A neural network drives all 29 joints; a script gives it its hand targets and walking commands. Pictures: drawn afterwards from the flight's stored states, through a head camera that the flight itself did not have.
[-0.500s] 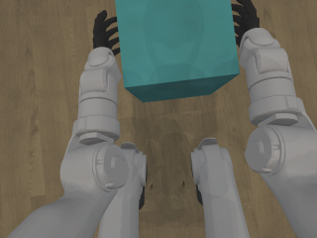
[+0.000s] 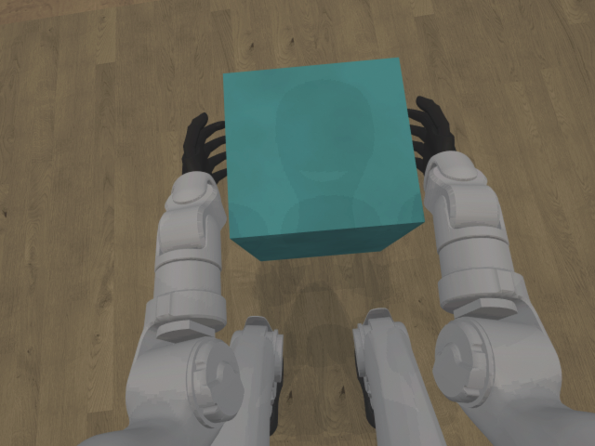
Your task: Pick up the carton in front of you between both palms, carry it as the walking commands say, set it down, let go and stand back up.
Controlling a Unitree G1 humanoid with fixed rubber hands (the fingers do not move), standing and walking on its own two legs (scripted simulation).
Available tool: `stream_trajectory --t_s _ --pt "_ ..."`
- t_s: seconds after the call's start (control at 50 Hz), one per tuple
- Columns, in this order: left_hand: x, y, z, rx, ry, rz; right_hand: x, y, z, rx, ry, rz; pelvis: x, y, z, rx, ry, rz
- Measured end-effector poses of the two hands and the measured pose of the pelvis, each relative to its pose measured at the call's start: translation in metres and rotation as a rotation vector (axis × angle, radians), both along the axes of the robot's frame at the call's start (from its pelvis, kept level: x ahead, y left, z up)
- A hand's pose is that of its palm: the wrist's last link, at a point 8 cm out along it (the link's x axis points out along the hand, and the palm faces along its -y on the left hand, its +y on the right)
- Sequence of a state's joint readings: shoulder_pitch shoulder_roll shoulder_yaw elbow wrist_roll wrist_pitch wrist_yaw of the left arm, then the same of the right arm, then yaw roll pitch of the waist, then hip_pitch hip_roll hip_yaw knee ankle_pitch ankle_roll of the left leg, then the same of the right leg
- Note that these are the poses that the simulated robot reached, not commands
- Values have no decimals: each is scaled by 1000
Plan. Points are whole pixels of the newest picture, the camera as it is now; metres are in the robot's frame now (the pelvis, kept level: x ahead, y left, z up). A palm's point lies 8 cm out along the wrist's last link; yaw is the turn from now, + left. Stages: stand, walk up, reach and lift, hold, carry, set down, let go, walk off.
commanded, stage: reach and lift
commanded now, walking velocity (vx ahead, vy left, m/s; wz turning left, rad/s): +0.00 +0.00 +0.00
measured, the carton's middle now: (316, 179) +0.48 -0.02 -0.12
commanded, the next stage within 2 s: hold in 1.94 s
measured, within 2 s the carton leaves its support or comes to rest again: neither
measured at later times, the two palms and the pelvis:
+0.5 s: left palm (126, 164) +0.42 +0.14 +0.12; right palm (494, 144) +0.41 -0.16 +0.11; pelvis +0.04 +0.00 +0.14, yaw -1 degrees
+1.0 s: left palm out of the picture +0.37 +0.15 +0.25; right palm out of the picture +0.37 -0.15 +0.24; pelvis +0.08 +0.01 +0.22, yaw -1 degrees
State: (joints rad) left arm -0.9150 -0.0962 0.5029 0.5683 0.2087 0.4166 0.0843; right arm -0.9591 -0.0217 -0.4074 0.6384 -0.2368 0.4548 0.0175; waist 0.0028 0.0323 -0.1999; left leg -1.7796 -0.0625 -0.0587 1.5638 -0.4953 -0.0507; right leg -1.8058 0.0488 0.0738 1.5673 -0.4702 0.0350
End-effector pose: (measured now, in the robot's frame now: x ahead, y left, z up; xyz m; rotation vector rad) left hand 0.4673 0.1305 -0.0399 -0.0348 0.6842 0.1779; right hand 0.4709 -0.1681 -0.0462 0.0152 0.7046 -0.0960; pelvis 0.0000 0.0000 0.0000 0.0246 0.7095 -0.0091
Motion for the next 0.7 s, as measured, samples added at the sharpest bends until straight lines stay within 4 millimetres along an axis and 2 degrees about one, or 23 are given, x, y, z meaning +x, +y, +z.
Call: stream_trajectory --t_s 0.2,0.7 --pt "-22 7 67 -5 -1 -2 -23 7 68 -4 -1 -7 16 -1 56 -6 -95 1" --pt "-70 14 215 -3 -8 -33 -79 14 216 -4 -8 -37 61 5 183 -24 -447 -7"
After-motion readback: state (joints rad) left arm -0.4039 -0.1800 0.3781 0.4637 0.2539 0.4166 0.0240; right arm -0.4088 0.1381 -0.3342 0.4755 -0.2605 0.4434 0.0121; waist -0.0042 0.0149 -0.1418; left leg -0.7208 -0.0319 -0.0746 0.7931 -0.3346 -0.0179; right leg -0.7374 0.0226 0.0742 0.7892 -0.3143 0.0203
